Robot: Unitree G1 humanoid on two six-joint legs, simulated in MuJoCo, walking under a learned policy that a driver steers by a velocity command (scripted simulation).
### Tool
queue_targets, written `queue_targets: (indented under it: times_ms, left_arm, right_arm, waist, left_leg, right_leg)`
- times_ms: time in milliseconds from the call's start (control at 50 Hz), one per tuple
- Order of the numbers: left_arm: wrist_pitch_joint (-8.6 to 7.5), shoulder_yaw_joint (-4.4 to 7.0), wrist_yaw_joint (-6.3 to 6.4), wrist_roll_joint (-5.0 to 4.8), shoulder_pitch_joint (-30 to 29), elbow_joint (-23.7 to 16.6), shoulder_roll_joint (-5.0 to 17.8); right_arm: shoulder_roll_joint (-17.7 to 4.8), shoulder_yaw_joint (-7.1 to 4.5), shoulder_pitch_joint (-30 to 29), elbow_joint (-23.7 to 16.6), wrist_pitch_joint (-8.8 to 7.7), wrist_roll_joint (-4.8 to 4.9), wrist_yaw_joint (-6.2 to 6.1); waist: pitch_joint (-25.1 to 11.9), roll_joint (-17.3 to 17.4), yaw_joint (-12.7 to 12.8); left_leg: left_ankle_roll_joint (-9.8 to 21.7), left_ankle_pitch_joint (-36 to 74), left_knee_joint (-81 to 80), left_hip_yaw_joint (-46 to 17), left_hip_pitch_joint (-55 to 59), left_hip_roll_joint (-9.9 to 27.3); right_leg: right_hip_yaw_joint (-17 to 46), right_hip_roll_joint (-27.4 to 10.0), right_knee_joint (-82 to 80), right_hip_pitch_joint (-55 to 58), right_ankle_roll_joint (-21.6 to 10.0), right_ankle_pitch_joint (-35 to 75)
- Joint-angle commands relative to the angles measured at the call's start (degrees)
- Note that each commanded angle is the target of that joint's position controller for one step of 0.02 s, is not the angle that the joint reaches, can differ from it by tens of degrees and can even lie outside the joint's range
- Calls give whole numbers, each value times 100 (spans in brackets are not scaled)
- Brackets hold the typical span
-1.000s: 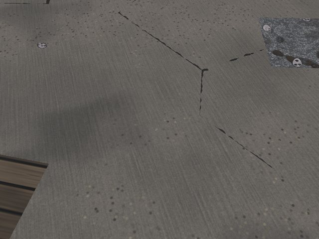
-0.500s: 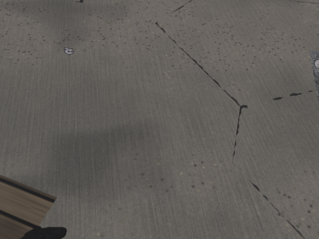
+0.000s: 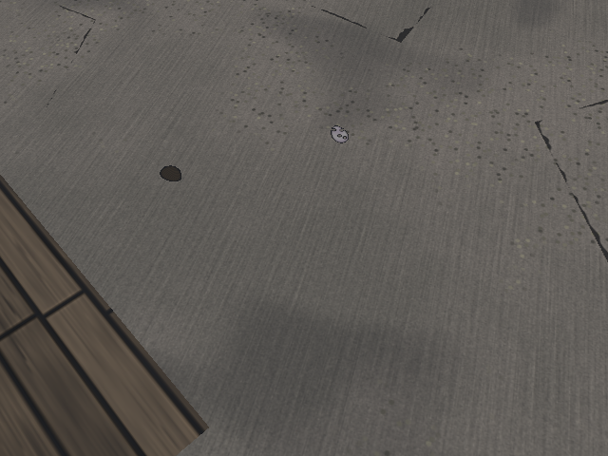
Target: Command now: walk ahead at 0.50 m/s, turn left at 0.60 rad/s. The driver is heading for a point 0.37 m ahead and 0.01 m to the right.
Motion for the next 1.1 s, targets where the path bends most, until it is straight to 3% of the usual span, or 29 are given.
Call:
queue_targets:
  times_ms: [20, 60, 100, 120, 140, 160, 180, 200, 220, 240, 260, 280, 300, 360, 440, 540, 600, 620, 640, 660, 680, 700, 720, 760, 800, 820, 840, 920, 1100]
  left_arm:
    - [-42, 226, 34, -61, -245, -316, 994]
    - [20, 259, 33, -126, -145, -230, 1088]
    - [91, 308, 53, -183, -165, -210, 1242]
    - [128, 340, 76, -212, -180, -216, 1342]
    - [173, 349, 94, -238, -243, -235, 1381]
    - [180, 289, 120, -217, -246, -269, 1246]
    - [136, 85, 96, 41, 69, -437, 649]
    - [-47, -84, 27, 43, 226, -670, 384]
    - [-171, 69, -50, -194, -355, -680, 969]
    - [-234, 51, -73, -291, -624, -777, 966]
    - [-245, 40, -10, -118, -706, -669, 885]
    - [-173, 64, 38, 8, -645, -603, 848]
    - [-92, 68, 40, -18, -390, -560, 871]
    - [101, 39, 75, 25, -189, -406, 675]
    - [117, -73, 50, 52, -784, -534, 372]
    - [80, -51, -59, 29, -1276, -633, 477]
    - [44, 10, -91, 116, -1041, -566, 582]
    - [16, 37, -71, 164, -896, -517, 697]
    - [6, 84, -27, 225, -924, -572, 1035]
    - [71, 22, 5, 233, -863, -529, 783]
    - [156, -79, 6, 141, -778, -483, 351]
    - [215, -159, -16, 90, -877, -432, 194]
    - [262, -179, -40, 83, -1011, -413, 211]
    - [327, -122, -67, 51, -1568, -492, 456]
    - [332, -89, -85, 31, -1633, -539, 511]
    - [310, -97, -84, 68, -1604, -499, 469]
    - [278, -94, -69, 75, -1632, -445, 487]
    - [243, -94, 11, 17, -1450, -214, 358]
    - [430, -54, 56, 6, -1635, 206, 325]
  right_arm:
    - [-115, 16, -594, -543, -107, 12, 114]
    - [-167, -3, -799, -668, -98, 24, 173]
    - [-323, -82, -715, -729, -71, -8, 204]
    - [-457, -156, -455, -699, -42, -30, 199]
    - [-664, -283, 196, -548, -14, -29, 178]
    - [-980, -472, 1201, -273, 28, -5, 97]
    - [-1487, -587, 1701, -150, 66, 26, -30]
    - [-1671, -528, 1481, -380, -47, 26, 4]
    - [-1076, -359, 1453, -324, -131, -19, 52]
    - [-922, -287, 1174, -283, -188, -71, 58]
    - [-764, -220, 816, -278, -234, -84, 66]
    - [-541, -146, 431, -302, -231, -121, 57]
    - [-632, -158, 302, -341, -251, -197, 30]
    - [-659, -153, 196, -144, -316, -175, -34]
    - [-642, -121, 293, 117, -221, -154, -163]
    - [-622, -74, 506, 473, -122, -166, -184]
    - [-531, -31, 367, 613, -79, -92, -182]
    - [-452, -3, 516, 675, -91, -110, -185]
    - [-349, 25, 954, 678, -151, -256, -178]
    - [-159, 88, 1460, 849, -155, -248, -205]
    - [-277, 88, 1261, 888, -93, -233, -229]
    - [-329, 59, 1048, 838, 8, -181, -243]
    - [-290, 52, 921, 849, 136, -154, -269]
    - [-276, 41, 1000, 970, 334, -177, -290]
    - [-515, 0, 882, 1068, 393, -193, -276]
    - [-449, 9, 722, 1101, 358, -178, -271]
    - [-302, 49, 730, 1108, 317, -197, -277]
    - [-358, 21, 750, 1339, 145, -187, -315]
    - [-248, 54, 827, 1765, 161, -168, -333]
  waist:
    - [104, -548, 4]
    - [184, -578, -1]
    - [41, -690, -187]
    - [-178, -794, -383]
    - [-539, -756, -790]
    - [-1036, -568, -1302]
    - [-1512, 647, -1200]
    - [-2471, 1284, -857]
    - [-2121, 438, -1184]
    - [-1295, 374, -1044]
    - [-783, -143, -804]
    - [-657, -188, -538]
    - [-743, 173, -360]
    - [-705, -27, -215]
    - [-683, 119, -432]
    - [-623, 217, -670]
    - [-607, 192, -434]
    - [-696, -9, -386]
    - [-1063, -535, -700]
    - [-1583, -1065, -773]
    - [-1683, -1154, -550]
    - [-1506, -1185, -556]
    - [-1318, -1130, -602]
    - [-940, -996, -843]
    - [-517, -462, -600]
    - [-405, -292, -519]
    - [-472, -441, -581]
    - [-836, -197, -487]
    - [-386, -207, -513]
  left_leg:
    - [111, 488, -693, 257, 158, -49]
    - [250, 233, -977, 372, 180, -115]
    - [467, -315, -1138, 625, 588, -377]
    - [599, -611, -1150, 788, 1037, -585]
    - [776, -615, -1348, 915, 1905, -831]
    - [1008, -307, -1623, 789, 3444, -980]
    - [1562, -479, -1706, -1289, 5388, 289]
    - [2530, -1688, -2737, -4441, 6299, 1438]
    - [2160, -1879, -3055, -3919, 6032, 1324]
    - [1937, -958, -3043, -3010, 5179, 1179]
    - [1640, 1019, -2834, -2097, 4229, 870]
    - [1464, 1722, -2928, -1558, 3777, 617]
    - [1607, 2496, -2997, -1451, 3278, 687]
    - [1619, 3418, -3160, -725, 2711, 460]
    - [1302, 3339, -3109, -174, 2806, 133]
    - [1225, 2695, -2860, -457, 3255, 370]
    - [1037, 2331, -2212, -690, 3383, 351]
    - [799, 1979, -1906, -624, 3261, 86]
    - [525, 983, -1492, -490, 2836, -342]
    - [190, -489, -1070, -350, 2254, -599]
    - [4, -1661, -840, -267, 2171, -631]
    - [-58, -2403, -778, -259, 2085, -593]
    - [-81, -2558, -909, -254, 2101, -540]
    - [10, -1473, -2007, -203, 2789, -426]
    - [252, -1376, -2270, -303, 2571, -394]
    - [365, -1539, -2264, -304, 2392, -402]
    - [359, -1348, -2344, -316, 2394, -372]
    - [194, -40, -2262, -280, 2691, -347]
    - [220, -391, -2457, -231, 2579, -352]
  right_leg:
    - [390, -1525, -540, -3, -824, 1947]
    - [243, -1646, -395, 321, -741, 2279]
    - [31, -1692, 126, 578, -628, 3741]
    - [-75, -1682, 650, 639, -567, 4700]
    - [-225, -1581, 1575, 499, -468, 5278]
    - [-354, -1374, 2896, -278, -269, 4862]
    - [-347, -885, 4882, -2381, 6, 1161]
    - [817, 89, 6347, -3871, 153, -2077]
    - [1426, -277, 6533, -4414, 78, -1639]
    - [1286, -475, 6223, -4458, 0, -1199]
    - [1244, -730, 5760, -4015, 17, -914]
    - [1205, -860, 5386, -3717, 39, -649]
    - [1241, -897, 5380, -3238, 149, -584]
    - [1088, -771, 4785, -2840, 410, -237]
    - [1014, -619, 3175, -2749, 436, 1058]
    - [1108, -416, 2053, -2468, 280, 1488]
    - [1052, -298, 1283, -2010, -3, 1425]
    - [1186, -440, 873, -1421, -153, 2846]
    - [1687, -1029, 1255, -487, -446, 4959]
    - [2215, -1553, 1510, 361, -1152, 5446]
    - [2584, -1785, 1335, 297, -1451, 4957]
    - [2746, -1832, 1128, 56, -1468, 4211]
    - [2841, -1796, 971, -225, -1380, 3421]
    - [2422, -1395, 794, -1174, -862, 1820]
    - [1646, -744, 822, -1453, -394, 343]
    - [1474, -578, 911, -1292, -261, 355]
    - [1509, -612, 993, -1126, -280, 702]
    - [1380, -574, 1441, -591, -478, 2510]
    - [1276, -414, 1322, -662, -375, 1775]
